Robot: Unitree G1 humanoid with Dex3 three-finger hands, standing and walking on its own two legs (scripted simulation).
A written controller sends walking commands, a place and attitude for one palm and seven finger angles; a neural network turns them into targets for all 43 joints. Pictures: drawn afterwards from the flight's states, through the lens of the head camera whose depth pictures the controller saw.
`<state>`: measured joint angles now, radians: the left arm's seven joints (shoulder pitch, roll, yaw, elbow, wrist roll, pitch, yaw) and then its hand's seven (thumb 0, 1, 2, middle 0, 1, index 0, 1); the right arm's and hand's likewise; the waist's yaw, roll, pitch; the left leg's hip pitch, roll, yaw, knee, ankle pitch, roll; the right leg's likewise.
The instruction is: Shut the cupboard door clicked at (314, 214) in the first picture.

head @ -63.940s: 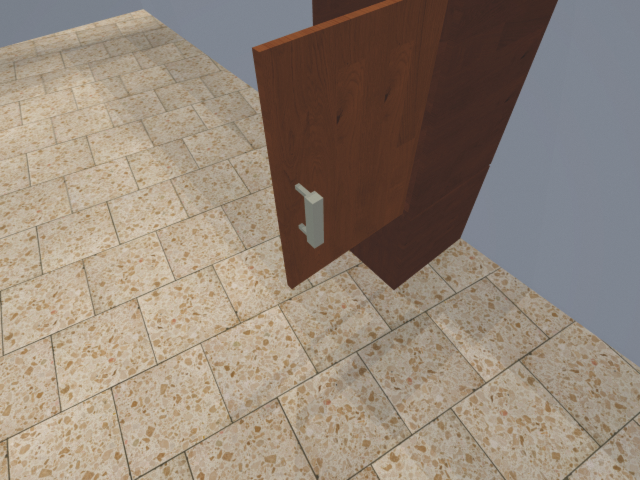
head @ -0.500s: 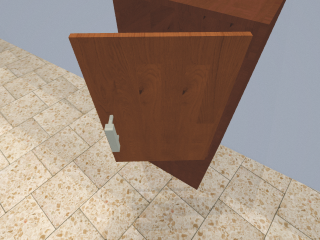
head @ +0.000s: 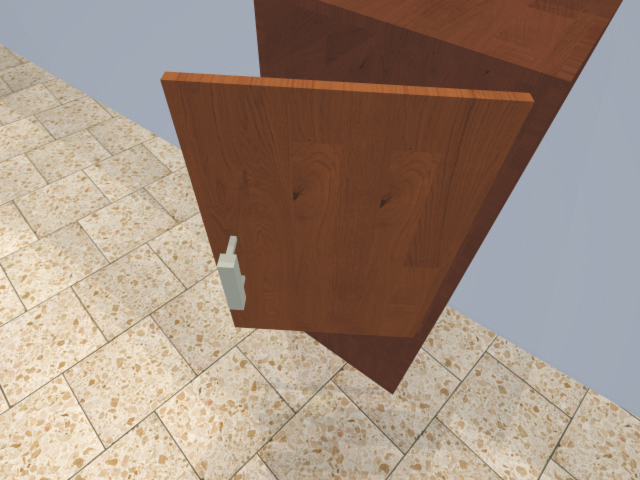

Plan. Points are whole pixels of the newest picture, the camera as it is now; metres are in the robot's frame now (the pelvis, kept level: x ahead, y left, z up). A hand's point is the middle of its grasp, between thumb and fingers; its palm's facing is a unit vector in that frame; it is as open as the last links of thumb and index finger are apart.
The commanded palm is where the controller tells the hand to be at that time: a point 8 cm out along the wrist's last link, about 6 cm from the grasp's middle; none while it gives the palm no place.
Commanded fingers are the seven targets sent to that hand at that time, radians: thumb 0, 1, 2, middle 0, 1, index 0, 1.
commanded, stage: come to a stop and stand still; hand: left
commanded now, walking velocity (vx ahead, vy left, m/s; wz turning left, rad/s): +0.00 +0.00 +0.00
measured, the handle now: (235, 273) +0.43 +0.19 -0.08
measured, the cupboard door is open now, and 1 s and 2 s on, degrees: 34 34 34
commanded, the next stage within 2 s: look again from close up in 1.36 s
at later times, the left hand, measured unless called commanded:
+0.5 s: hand out of the picture -0.01 +0.17 -0.17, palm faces +0.00 -0.98 -0.18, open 7.4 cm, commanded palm none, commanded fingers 0.00 0.90 0.90 -0.20 -0.30 -0.20 -0.30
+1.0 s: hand out of the picture +0.02 +0.16 -0.17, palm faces +0.01 -0.98 -0.19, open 7.3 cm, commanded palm none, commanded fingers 0.00 0.90 0.90 -0.20 -0.30 -0.20 -0.30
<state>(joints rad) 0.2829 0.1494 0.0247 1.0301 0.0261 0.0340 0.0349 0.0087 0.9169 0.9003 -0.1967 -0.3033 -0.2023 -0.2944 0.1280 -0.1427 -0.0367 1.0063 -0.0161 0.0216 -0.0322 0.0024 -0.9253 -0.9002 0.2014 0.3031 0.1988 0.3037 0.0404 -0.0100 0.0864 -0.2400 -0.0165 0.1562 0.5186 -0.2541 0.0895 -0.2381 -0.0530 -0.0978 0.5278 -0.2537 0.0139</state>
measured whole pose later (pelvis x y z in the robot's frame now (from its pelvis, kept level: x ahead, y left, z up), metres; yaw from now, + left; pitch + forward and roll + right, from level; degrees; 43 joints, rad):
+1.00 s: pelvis +0.03 +0.00 +0.01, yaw +0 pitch +0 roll +0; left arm 0.30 0.13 -0.02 1.11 0.01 -0.02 0.04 0.02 0.92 0.90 -0.20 -0.30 -0.20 -0.29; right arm 0.29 -0.16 0.03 1.11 -0.02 -0.03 -0.02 0.01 -0.92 -0.90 0.20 0.30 0.20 0.30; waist 0.00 0.01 0.03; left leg -0.18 -0.04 0.16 0.41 -0.24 0.08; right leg -0.20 -0.06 -0.09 0.47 -0.26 0.01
